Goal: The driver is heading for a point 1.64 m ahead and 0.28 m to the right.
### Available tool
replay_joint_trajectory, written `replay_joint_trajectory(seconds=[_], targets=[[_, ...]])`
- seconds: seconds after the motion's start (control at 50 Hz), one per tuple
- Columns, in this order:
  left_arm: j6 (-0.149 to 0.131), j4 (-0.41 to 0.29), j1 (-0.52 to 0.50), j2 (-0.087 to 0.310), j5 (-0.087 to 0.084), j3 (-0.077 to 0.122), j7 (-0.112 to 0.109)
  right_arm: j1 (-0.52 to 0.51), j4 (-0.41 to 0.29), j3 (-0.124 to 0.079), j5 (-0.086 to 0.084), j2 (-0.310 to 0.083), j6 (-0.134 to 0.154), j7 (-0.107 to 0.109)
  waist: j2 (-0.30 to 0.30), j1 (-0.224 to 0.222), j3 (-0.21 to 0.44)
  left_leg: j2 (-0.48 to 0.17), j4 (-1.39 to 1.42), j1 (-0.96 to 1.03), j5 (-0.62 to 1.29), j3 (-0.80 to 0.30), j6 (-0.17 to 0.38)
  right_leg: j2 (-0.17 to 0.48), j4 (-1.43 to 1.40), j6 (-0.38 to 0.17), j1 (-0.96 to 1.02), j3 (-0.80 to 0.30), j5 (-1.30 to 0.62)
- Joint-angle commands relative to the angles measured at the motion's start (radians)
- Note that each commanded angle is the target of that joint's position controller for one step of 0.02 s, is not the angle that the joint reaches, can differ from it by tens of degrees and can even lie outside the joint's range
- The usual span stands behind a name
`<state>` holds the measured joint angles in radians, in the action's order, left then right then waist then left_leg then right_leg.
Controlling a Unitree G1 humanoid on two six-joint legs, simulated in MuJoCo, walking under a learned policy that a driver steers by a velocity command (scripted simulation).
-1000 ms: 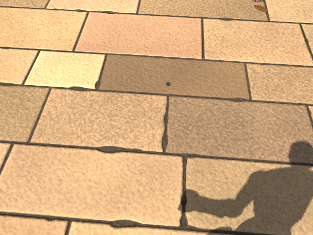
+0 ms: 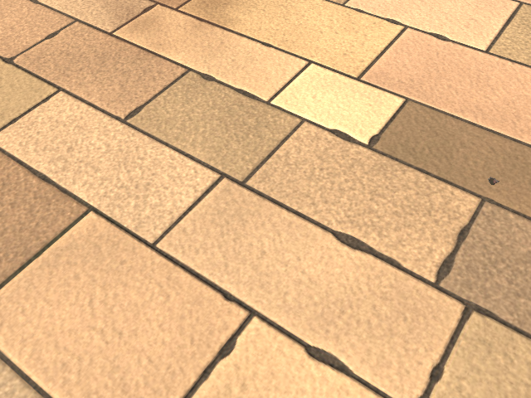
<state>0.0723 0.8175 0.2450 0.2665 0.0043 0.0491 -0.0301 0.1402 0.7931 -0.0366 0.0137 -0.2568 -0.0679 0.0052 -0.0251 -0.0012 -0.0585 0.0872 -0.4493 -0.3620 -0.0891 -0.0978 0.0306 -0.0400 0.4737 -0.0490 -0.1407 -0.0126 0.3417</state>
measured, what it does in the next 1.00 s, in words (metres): steps on the spot: left foot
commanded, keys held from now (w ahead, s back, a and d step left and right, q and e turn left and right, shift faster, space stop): no key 0.86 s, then w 0.14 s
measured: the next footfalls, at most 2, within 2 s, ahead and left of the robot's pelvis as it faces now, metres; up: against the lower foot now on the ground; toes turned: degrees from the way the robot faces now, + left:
left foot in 0.28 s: -0.03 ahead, +0.11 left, +0.00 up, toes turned -4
left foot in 1.58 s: +0.36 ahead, +0.04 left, +0.00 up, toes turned +3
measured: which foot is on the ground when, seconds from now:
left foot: down 0.00-0.00, up 0.02-0.26, down 0.28-1.00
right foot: down 0.00-1.00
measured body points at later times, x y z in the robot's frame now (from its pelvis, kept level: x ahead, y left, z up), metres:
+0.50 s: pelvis -0.05 +0.00 +0.01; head -0.05 +0.01 +0.46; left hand +0.01 +0.25 -0.13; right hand -0.02 -0.25 -0.14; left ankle -0.07 +0.11 -0.73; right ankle -0.04 -0.10 -0.73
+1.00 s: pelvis -0.05 +0.01 +0.01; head -0.06 +0.00 +0.46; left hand -0.06 +0.24 -0.15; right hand -0.06 -0.23 -0.15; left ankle -0.07 +0.11 -0.73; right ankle -0.05 -0.10 -0.73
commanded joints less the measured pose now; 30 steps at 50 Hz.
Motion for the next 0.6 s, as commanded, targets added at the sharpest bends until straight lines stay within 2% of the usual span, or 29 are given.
replay_joint_trajectory(seconds=[0.02,0.04,0.06,0.08,0.1,0.14,0.18,0.2,0.22,0.24,0.26,0.28,0.3,0.32,0.34,0.36,0.38,0.4,0.6], targets=[[-0.035,-0.064,-0.008,0.203,0.022,0.034,-0.004,0.011,-0.032,-0.044,-0.006,-0.126,0.015,0.011,0.245,-0.009,0.011,0.048,-0.168,-0.076,-0.377,0.002,-0.014,0.384,-0.338,-0.16,-0.133,-0.425,0.114],[-0.043,-0.054,-0.039,0.171,0.034,0.028,0.0,-0.036,-0.027,-0.053,0.014,-0.146,0.014,0.012,0.174,-0.017,-0.041,0.018,-0.353,0.01,-0.369,-0.046,-0.017,0.38,-0.341,-0.194,-0.281,-0.383,0.091],[-0.053,-0.059,-0.111,0.124,0.027,0.014,-0.003,0.004,-0.003,-0.053,0.007,-0.125,0.015,0.004,0.143,0.037,-0.044,0.035,-0.447,0.036,-0.312,-0.064,-0.01,0.306,-0.323,-0.165,-0.296,-0.299,0.021],[-0.057,-0.065,-0.156,0.101,0.024,0.007,-0.005,0.059,0.029,-0.053,0.001,-0.116,0.015,-0.001,0.148,0.064,-0.039,0.034,-0.494,0.042,-0.279,-0.062,-0.014,0.25,-0.295,-0.134,-0.27,-0.224,-0.066],[-0.063,-0.063,-0.16,0.091,0.017,0.004,-0.008,0.089,0.052,-0.054,0.004,-0.113,0.014,-0.002,0.17,0.065,-0.024,0.028,-0.518,0.024,-0.27,-0.055,-0.019,0.227,-0.269,-0.128,-0.205,-0.189,-0.163],[-0.068,-0.038,-0.108,0.072,0.007,-0.004,-0.008,0.1,0.079,-0.044,0.009,-0.092,0.017,0.003,0.161,0.034,0.0,0.002,-0.435,-0.008,-0.306,-0.028,-0.042,0.214,-0.214,-0.138,-0.062,-0.16,-0.322],[-0.069,0.002,-0.038,0.073,0.008,-0.009,-0.01,0.064,0.085,-0.026,0.004,-0.06,0.019,0.013,0.159,-0.009,0.018,-0.049,-0.252,0.009,-0.333,0.028,-0.061,0.222,-0.172,-0.144,0.046,-0.17,-0.387],[-0.067,0.019,-0.009,0.086,0.013,-0.007,-0.01,0.048,0.089,-0.02,-0.003,-0.053,0.02,0.02,0.171,-0.032,0.026,-0.051,-0.171,0.036,-0.35,0.049,-0.061,0.226,-0.153,-0.147,0.073,-0.186,-0.412],[-0.063,0.034,0.006,0.102,0.017,-0.003,-0.009,0.051,0.097,-0.02,-0.01,-0.059,0.02,0.026,0.182,-0.039,0.03,-0.046,-0.094,0.066,-0.349,0.062,-0.056,0.23,-0.137,-0.145,0.086,-0.203,-0.444],[-0.059,0.045,0.006,0.113,0.016,0.0,-0.007,0.076,0.113,-0.019,-0.016,-0.063,0.022,0.032,0.177,-0.026,0.03,-0.044,0.019,0.114,-0.277,0.073,-0.049,0.226,-0.119,-0.131,0.082,-0.207,-0.485],[-0.058,0.056,0.003,0.12,0.013,0.003,-0.006,0.111,0.134,-0.016,-0.015,-0.064,0.028,0.037,0.152,-0.003,0.03,-0.058,0.166,0.199,-0.106,0.065,-0.041,0.219,-0.105,-0.099,0.053,-0.201,-0.521],[-0.064,0.062,0.011,0.109,0.012,0.001,-0.003,0.127,0.15,-0.02,-0.009,-0.089,0.036,0.043,0.125,-0.004,0.051,-0.094,0.211,0.288,-0.009,0.005,-0.031,0.21,-0.1,-0.061,0.016,-0.204,-0.512],[-0.073,0.057,0.02,0.093,0.008,-0.003,0.004,0.144,0.159,-0.022,0.003,-0.126,0.046,0.046,0.063,-0.023,0.092,-0.173,0.168,0.369,0.131,-0.074,-0.019,0.178,-0.085,-0.03,-0.026,-0.175,-0.462],[-0.075,0.068,0.028,0.064,-0.007,-0.007,0.009,0.107,0.184,-0.017,-0.006,-0.121,0.05,0.038,-0.051,-0.06,0.063,-0.18,0.1,0.288,0.188,-0.066,0.01,0.118,-0.158,-0.019,-0.004,-0.12,-0.339],[-0.072,0.089,-0.008,0.076,-0.003,-0.007,0.004,0.1,0.186,0.0,-0.007,-0.059,0.057,0.027,-0.025,-0.02,0.065,-0.175,0.121,0.25,0.102,-0.068,0.012,0.106,-0.157,-0.009,0.042,-0.107,-0.268],[-0.067,0.099,-0.035,0.084,-0.001,-0.004,0.001,0.107,0.197,0.003,-0.002,-0.057,0.062,0.023,-0.015,-0.006,0.036,-0.166,0.147,0.215,0.036,-0.065,0.008,0.107,-0.14,-0.01,0.043,-0.105,-0.242],[-0.064,0.107,-0.043,0.076,0.002,-0.005,0.004,0.104,0.209,0.002,0.001,-0.076,0.062,0.027,-0.022,-0.01,0.026,-0.161,0.162,0.198,-0.008,-0.067,0.008,0.11,-0.141,-0.009,0.047,-0.106,-0.23],[-0.061,0.117,-0.045,0.073,0.005,-0.005,0.006,0.109,0.221,0.004,0.0,-0.077,0.063,0.032,-0.03,-0.01,0.005,-0.157,0.17,0.184,-0.033,-0.068,0.008,0.11,-0.141,-0.011,0.033,-0.107,-0.222],[-0.066,0.219,-0.005,0.036,0.008,-0.022,0.006,0.114,0.285,0.014,-0.002,-0.058,0.065,0.034,0.017,-0.005,-0.017,-0.157,0.189,0.158,-0.177,-0.076,0.025,0.102,-0.164,0.01,-0.037,-0.108,-0.137]])
Keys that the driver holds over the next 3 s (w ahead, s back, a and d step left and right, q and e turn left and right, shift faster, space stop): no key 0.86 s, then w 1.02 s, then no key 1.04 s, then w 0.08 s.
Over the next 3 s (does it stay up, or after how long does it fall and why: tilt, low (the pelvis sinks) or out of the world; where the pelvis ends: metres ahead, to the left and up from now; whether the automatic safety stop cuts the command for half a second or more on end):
stays up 0.59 -0.01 0.01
